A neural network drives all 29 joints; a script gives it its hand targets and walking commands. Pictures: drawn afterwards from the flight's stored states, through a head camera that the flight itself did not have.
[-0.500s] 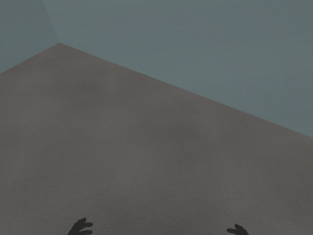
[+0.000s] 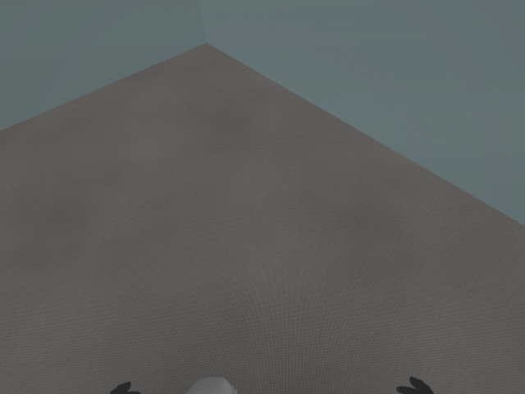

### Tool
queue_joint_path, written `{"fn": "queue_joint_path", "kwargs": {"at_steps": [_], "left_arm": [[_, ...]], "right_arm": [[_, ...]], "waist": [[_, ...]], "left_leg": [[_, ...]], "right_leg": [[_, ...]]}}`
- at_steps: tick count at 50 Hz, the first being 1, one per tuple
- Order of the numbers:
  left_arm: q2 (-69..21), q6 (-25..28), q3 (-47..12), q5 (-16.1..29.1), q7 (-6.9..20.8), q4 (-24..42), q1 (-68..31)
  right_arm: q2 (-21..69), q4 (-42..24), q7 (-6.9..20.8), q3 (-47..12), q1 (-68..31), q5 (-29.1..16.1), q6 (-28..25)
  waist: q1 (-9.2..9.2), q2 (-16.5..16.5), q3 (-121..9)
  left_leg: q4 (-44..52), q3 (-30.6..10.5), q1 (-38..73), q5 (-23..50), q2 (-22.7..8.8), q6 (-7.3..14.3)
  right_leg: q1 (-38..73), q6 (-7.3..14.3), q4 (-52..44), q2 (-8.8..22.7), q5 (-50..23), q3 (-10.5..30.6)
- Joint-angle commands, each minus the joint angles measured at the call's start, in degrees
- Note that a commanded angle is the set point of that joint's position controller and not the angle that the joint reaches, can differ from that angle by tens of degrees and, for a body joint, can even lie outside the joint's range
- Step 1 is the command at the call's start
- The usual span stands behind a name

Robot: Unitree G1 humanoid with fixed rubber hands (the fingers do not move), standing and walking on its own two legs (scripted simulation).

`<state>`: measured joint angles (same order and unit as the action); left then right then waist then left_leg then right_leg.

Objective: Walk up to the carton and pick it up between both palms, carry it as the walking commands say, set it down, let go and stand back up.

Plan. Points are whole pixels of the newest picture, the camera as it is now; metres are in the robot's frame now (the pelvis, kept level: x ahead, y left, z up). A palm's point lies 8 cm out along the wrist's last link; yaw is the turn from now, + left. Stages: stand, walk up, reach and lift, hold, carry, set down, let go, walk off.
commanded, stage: walk up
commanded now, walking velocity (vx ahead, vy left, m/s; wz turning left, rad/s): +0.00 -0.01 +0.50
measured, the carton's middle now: out of the picture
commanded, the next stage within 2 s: none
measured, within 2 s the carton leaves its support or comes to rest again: neither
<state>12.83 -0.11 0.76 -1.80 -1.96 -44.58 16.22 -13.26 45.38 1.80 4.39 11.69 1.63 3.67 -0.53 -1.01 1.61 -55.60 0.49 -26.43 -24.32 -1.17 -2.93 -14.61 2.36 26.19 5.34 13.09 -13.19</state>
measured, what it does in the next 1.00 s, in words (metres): steps on the spot, turning left: left foot, then right foot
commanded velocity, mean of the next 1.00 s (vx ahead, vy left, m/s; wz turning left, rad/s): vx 0.00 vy -0.01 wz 0.51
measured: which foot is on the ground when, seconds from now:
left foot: up 0.00-0.14, down 0.16-0.60, up 0.62-1.00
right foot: down 0.00-0.16, up 0.18-0.58, down 0.60-1.00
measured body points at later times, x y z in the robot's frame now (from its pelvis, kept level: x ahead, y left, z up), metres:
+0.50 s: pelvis -0.01 +0.02 +0.00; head +0.02 +0.04 +0.45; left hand +0.06 +0.30 -0.13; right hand +0.11 -0.23 -0.12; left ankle -0.04 +0.13 -0.74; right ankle +0.03 -0.13 -0.70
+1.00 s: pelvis -0.03 -0.01 -0.01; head +0.00 +0.01 +0.44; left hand -0.11 +0.27 -0.13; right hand +0.23 -0.16 -0.12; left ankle -0.10 +0.09 -0.72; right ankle +0.03 -0.11 -0.74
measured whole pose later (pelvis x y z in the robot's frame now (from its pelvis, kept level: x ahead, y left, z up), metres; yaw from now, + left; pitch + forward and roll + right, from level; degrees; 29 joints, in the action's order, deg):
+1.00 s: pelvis -0.03 -0.01 -0.01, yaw +31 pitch +0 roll +1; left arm 14.6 -0.7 3.7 -1.8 -1.3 -45.6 15.8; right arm -15.3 43.1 2.6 4.0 8.8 1.6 4.1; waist -2.1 0.2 2.8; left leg -40.5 3.9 -18.2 -24.6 -0.9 -3.6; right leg -13.6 -0.5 30.4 7.4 16.4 -12.8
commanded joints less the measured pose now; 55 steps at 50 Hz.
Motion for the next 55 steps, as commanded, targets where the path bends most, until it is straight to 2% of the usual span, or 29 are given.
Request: {"fn": "queue_joint_path", "kwargs": {"at_steps": [1, 5, 7, 8, 9, 10, 13, 15, 20, 21, 25, 27, 28, 29, 30, 31, 32, 33, 34, 36, 41, 44, 47, 49, 51, 52, 53, 54, 55], "left_arm": [[9.95, 0.41, 3.01, -0.37, 0.25, 1.70, 2.61], [11.58, -0.36, 4.64, -0.22, 0.58, 0.53, 4.95], [10.47, -0.84, 4.91, 0.59, 0.71, 0.76, 6.79], [7.17, -0.87, 3.87, -0.08, 1.32, 2.91, 7.58], [2.65, -0.88, 2.16, -0.29, 0.86, 7.38, 2.98], [5.27, -1.32, 2.52, -0.95, -0.06, 8.19, -4.19], [6.96, -1.47, 4.64, -1.05, 0.46, 7.33, -0.75], [4.80, -2.22, 5.46, -0.69, 1.06, 5.69, 1.22], [2.96, -3.22, 5.01, 0.12, 1.01, 7.16, -4.73], [3.18, -3.46, 4.60, 0.25, 1.06, 6.01, -4.97], [2.32, -3.00, 4.43, 0.42, 0.55, 5.47, -6.57], [2.24, -2.40, 4.33, 0.76, 0.20, 5.04, -4.88], [2.54, -1.94, 4.27, 0.94, -0.01, 4.11, -1.69], [5.07, -1.19, 4.43, 0.76, -0.40, 3.39, 1.50], [9.86, -0.45, 4.65, 0.17, -0.78, 2.80, 4.38], [14.54, -0.50, 5.41, 1.54, -0.24, 3.89, 3.10], [11.31, -0.51, 4.47, 0.92, 0.14, 2.65, 2.53], [8.25, 0.08, 3.41, 0.57, 0.11, 3.09, -0.92], [6.71, 0.35, 2.85, 0.28, 0.08, 3.80, -4.68], [6.26, 0.59, 2.58, 0.00, -0.26, 4.74, -6.58], [8.35, 0.69, 3.91, 0.25, -0.30, 3.45, -1.14], [9.38, 0.52, 4.50, -0.05, -0.11, 2.46, 0.07], [10.74, 0.02, 5.15, -0.27, 0.44, 1.34, 1.32], [11.65, -0.33, 5.53, -0.05, 0.72, 0.73, 1.53], [11.13, -0.49, 5.52, 0.60, 0.96, 0.62, 1.72], [8.90, -0.47, 5.04, 0.27, 1.45, 1.80, 3.35], [4.08, -0.72, 4.46, -0.52, 1.06, 6.37, 1.92], [5.74, -1.81, 4.35, -0.67, 0.29, 7.26, -4.32], [6.06, -2.33, 4.50, -0.23, 0.44, 6.50, -4.15]], "right_arm": [[-1.56, -3.96, 0.33, -0.47, -2.18, -0.36, -0.71], [-2.03, -4.49, 0.41, -0.27, -2.29, -0.35, -1.45], [-3.89, -3.69, -0.03, 0.81, 0.78, 0.22, -2.48], [-8.31, -3.67, -0.18, 2.59, 2.52, 0.52, -2.91], [-16.12, -3.73, -0.81, 4.93, 6.32, 1.00, -3.11], [-13.59, -1.38, -1.07, 4.29, 11.00, 0.51, -3.07], [-7.89, -3.84, -1.40, 1.01, 0.81, 0.23, -2.93], [-7.73, -4.20, -2.10, 0.96, -0.24, -1.09, -3.33], [-10.24, -3.07, -2.54, 1.30, 6.01, -0.56, -3.06], [-10.34, -2.39, -2.77, 1.13, 5.14, 1.16, -3.13], [-11.38, -1.45, -2.60, 1.55, 5.38, 0.38, -2.70], [-11.55, -1.04, -2.55, 1.54, 4.31, -0.24, -2.36], [-11.49, -1.29, -2.55, 1.55, 2.96, -0.85, -2.21], [-10.38, -1.46, -2.71, 1.57, 2.61, -1.48, -2.16], [-6.51, -1.91, -2.73, 1.85, 4.25, -1.45, -2.35], [-3.67, -5.69, -3.25, 1.40, 5.59, -1.36, -2.23], [-7.07, -4.78, -3.14, 1.55, 3.36, 0.93, -1.74], [-7.42, -4.44, -2.40, 1.96, 3.42, 1.15, -1.59], [-7.34, -3.69, -1.75, 1.97, 4.95, 0.91, -1.33], [-7.16, -2.46, -0.81, 1.87, 7.03, 0.59, -0.57], [-6.10, -4.15, 0.17, 0.86, 1.47, 0.58, 0.25], [-5.09, -5.38, 0.66, 0.25, -1.76, 0.14, 0.40], [-4.85, -6.09, 0.94, 0.02, -3.84, -0.11, 0.08], [-4.87, -6.17, 0.78, 0.32, -3.32, -0.18, -0.51], [-5.85, -5.24, 0.22, 1.04, -0.21, 0.45, -1.87], [-10.27, -4.62, -0.04, 2.38, 2.43, 0.82, -2.68], [-18.55, -5.20, -0.24, 3.61, 4.86, 0.42, -3.10], [-16.39, -2.10, -0.55, 3.17, 9.83, -1.47, -2.85], [-12.96, -2.56, -1.18, 1.96, 6.86, -1.02, -2.63]], "waist": [[-1.48, 10.83, -3.56], [-0.95, 13.82, -5.38], [1.67, 8.74, -6.13], [2.97, -2.94, -5.80], [5.14, -17.83, -3.77], [7.76, -10.66, -2.94], [2.22, -8.88, -0.52], [1.94, -8.85, -2.91], [3.62, -8.46, -1.50], [2.37, -9.10, -1.95], [2.27, -10.21, -2.89], [1.06, -10.17, -3.11], [-0.91, -9.23, -3.13], [-2.59, -6.11, -3.35], [-2.97, 7.05, -4.62], [-1.98, 19.05, -4.00], [-1.64, 13.39, -2.88], [0.54, 9.91, -1.38], [2.16, 8.46, -0.89], [2.50, 10.80, -1.09], [-0.86, 10.34, -1.05], [-2.01, 12.07, -0.97], [-2.61, 13.49, -2.14], [-1.49, 13.75, -3.40], [1.81, 9.33, -3.97], [3.24, -2.20, -4.50], [4.10, -18.71, -3.70], [6.26, -12.10, -5.79], [4.23, -9.63, -4.49]], "left_leg": [[6.83, 3.15, -0.69, -2.57, 0.37, 0.30], [19.13, 5.79, 6.63, -1.58, 1.68, 1.48], [33.84, 4.38, 18.58, 8.76, 0.66, 1.93], [37.64, -9.57, 27.28, 12.51, -10.48, 3.99], [37.53, -26.40, 26.72, 31.56, -25.33, 12.33], [36.12, -25.03, 23.56, 42.26, -25.61, 16.90], [35.07, -14.38, 17.90, 39.41, -14.54, 11.64], [34.20, -11.21, 17.11, 43.56, -12.35, 11.09], [35.05, -14.93, 16.76, 32.49, -11.03, 11.04], [35.42, -15.87, 17.19, 33.60, -10.07, 11.98], [32.81, -17.82, 15.99, 34.04, -10.39, 12.66], [31.23, -19.47, 13.73, 35.10, -10.20, 11.75], [29.41, -19.49, 11.43, 32.34, -8.70, 9.91], [26.87, -18.35, 5.80, 24.87, -6.32, 7.08], [15.27, -12.42, -2.84, 7.38, -0.74, 4.60], [4.07, -5.04, -10.63, -11.56, 7.02, 1.96], [-5.77, -6.13, -6.10, -11.90, 1.93, 1.85], [-9.33, -6.88, -4.99, -7.73, 1.20, 1.76], [-11.16, -6.74, -4.50, -3.26, 0.18, 1.27], [-13.20, -5.45, -5.27, 1.93, 0.71, -0.14], [-5.16, -1.05, -4.82, 1.83, 0.79, -2.94], [3.25, 1.32, -1.39, -0.58, 0.03, -2.63], [11.49, 4.49, 3.44, -2.69, 0.58, -1.42], [17.70, 5.58, 7.59, -1.32, 1.49, -0.03], [32.29, 4.21, 17.88, 10.16, 0.43, 1.38], [38.13, -7.27, 26.05, 13.72, -8.38, 3.23], [39.32, -28.05, 26.47, 32.19, -25.94, 11.19], [36.96, -25.69, 22.71, 38.88, -25.46, 16.48], [36.51, -20.69, 20.75, 37.57, -21.06, 15.61]], "right_leg": [[7.69, 6.18, -7.52, 14.37, -12.89, 9.95], [7.84, 4.84, -0.55, 15.40, -22.30, 6.94], [0.24, -0.39, 8.94, 13.03, -14.90, 1.71], [-12.60, -4.33, 20.02, 9.86, 0.80, 0.14], [-26.94, -6.89, 28.92, 2.15, 24.56, 2.40], [-25.41, -6.54, 34.96, 3.33, 23.50, 10.13], [-22.18, -6.41, 35.30, 2.48, 8.41, 11.68], [-18.07, -7.77, 37.56, 0.93, 5.31, 10.45], [-17.93, -7.61, 29.49, -1.88, 6.60, 11.28], [-16.65, -6.63, 26.89, -3.86, 7.68, 12.77], [-9.04, -5.23, 18.07, -5.48, 11.14, 12.68], [-2.65, -5.07, 9.59, -6.33, 8.48, 12.24], [3.05, -4.96, 1.11, -6.79, 3.42, 11.63], [11.18, -4.34, -6.05, -3.79, -1.42, 13.52], [18.69, -1.87, -10.10, 9.75, -2.53, 25.15], [12.29, 4.70, -10.82, 23.51, -13.08, 37.65], [5.78, 7.90, -10.29, 21.97, -17.82, 34.08], [3.66, 7.32, -10.43, 17.58, -17.72, 28.75], [3.10, 5.52, -10.13, 14.10, -15.96, 23.75], [5.20, 4.08, -8.81, 10.15, -18.58, 17.59], [7.62, 4.64, -8.65, 11.44, -14.84, 14.23], [7.08, 5.40, -8.24, 12.44, -13.84, 12.40], [7.29, 5.64, -5.62, 13.60, -20.07, 10.82], [6.73, 4.83, -2.43, 14.39, -23.45, 10.05], [-0.14, 0.75, 5.61, 12.49, -17.69, 5.46], [-10.34, -3.04, 17.09, 9.55, -2.99, 2.53], [-24.87, -6.30, 28.26, 0.25, 22.54, 1.65], [-21.87, -5.96, 35.60, 1.94, 22.86, 10.06], [-21.57, -6.05, 38.02, 1.77, 18.63, 11.52]]}}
